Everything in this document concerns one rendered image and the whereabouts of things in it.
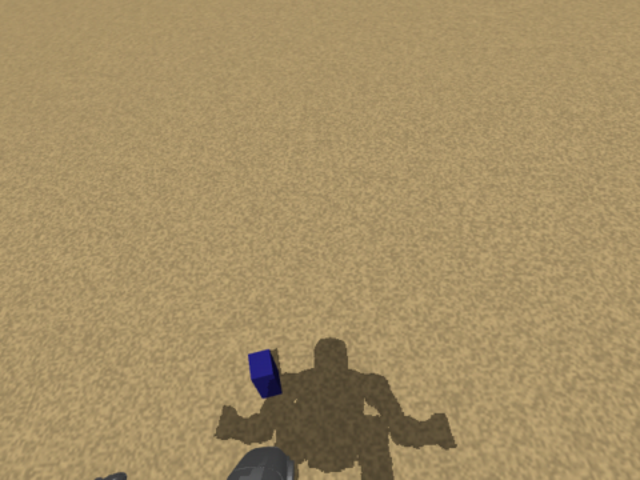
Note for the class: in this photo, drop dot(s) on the carton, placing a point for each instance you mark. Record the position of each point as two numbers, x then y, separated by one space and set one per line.
264 373

